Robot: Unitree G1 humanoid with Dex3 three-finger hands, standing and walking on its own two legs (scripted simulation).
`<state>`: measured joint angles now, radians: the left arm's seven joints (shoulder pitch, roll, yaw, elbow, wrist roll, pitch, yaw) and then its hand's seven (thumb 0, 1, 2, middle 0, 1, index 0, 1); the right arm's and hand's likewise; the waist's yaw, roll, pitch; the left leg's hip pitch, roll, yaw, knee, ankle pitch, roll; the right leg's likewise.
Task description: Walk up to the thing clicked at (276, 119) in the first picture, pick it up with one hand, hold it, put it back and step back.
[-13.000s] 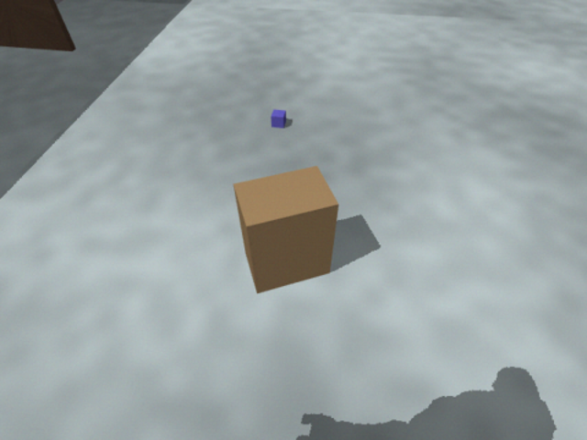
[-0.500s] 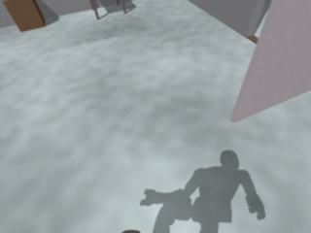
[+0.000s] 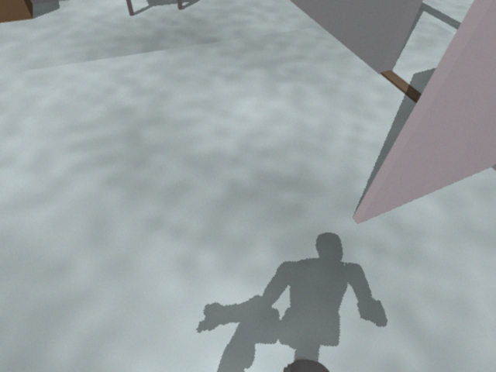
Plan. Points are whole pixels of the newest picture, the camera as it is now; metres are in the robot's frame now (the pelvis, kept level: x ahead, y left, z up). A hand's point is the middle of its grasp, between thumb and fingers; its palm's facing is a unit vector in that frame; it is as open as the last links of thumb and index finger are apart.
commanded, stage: walk up
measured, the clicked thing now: out of the picture +0.15 +1.21 -0.73
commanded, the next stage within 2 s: stand in 1.02 s
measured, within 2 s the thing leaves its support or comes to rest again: neither
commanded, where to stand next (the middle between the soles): +0.11 +0.00 m, yaw +0 degrees
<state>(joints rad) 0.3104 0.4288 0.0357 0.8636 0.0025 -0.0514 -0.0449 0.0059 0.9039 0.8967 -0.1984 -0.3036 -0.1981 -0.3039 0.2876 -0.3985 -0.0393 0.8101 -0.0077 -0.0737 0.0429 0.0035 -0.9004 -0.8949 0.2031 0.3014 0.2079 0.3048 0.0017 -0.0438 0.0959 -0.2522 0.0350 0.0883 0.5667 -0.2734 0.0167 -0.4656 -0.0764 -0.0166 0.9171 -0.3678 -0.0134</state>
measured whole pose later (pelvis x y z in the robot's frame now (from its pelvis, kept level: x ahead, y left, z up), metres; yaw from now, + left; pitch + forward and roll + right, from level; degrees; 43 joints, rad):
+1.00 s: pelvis +0.07 -0.01 +0.01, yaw +2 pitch -2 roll +0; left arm 0.06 0.35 0.00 1.16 0.00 -0.02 -0.01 0.00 0.90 0.90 -0.20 -0.30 -0.20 -0.30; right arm 0.04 -0.36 -0.01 1.13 0.01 0.00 0.02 0.00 -0.90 -0.90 0.20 0.30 0.21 0.30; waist 0.03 0.01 0.06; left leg -0.12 0.02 0.00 0.39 -0.24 -0.02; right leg -0.22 -0.07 -0.07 0.38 -0.13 0.03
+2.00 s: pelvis +0.09 -0.03 +0.02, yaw +3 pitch -2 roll +0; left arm 0.07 0.34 0.01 1.16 0.01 -0.01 -0.02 0.00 0.90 0.90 -0.20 -0.30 -0.20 -0.30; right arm 0.11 -0.36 0.00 1.14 -0.01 0.00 0.01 0.00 -0.90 -0.90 0.20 0.30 0.21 0.30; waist 0.01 0.02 0.05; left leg -0.06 0.06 -0.02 0.33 -0.24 -0.05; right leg -0.17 -0.03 -0.09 0.35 -0.14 0.00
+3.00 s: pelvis +0.09 -0.02 +0.02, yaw +2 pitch -2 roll +0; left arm 0.10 0.35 0.01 1.15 0.01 -0.01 -0.02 0.00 0.90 0.90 -0.20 -0.30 -0.20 -0.30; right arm 0.13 -0.35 0.00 1.13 -0.01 0.00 0.01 0.00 -0.90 -0.90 0.20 0.30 0.21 0.30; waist 0.01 0.02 0.05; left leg -0.05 0.05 -0.01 0.32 -0.24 -0.05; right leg -0.16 -0.03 -0.08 0.34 -0.15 0.01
